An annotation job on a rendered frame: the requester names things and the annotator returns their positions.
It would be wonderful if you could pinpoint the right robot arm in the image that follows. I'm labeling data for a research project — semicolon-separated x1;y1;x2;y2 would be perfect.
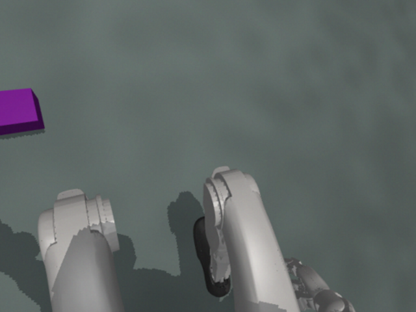
313;289;355;312

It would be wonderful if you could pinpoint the right robot foot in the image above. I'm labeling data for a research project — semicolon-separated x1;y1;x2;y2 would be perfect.
193;216;231;297

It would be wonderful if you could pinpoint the carton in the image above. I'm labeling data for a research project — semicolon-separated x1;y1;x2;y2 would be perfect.
0;88;45;135

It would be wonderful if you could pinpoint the right robot hand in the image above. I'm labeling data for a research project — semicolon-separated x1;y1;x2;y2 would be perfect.
284;257;330;311

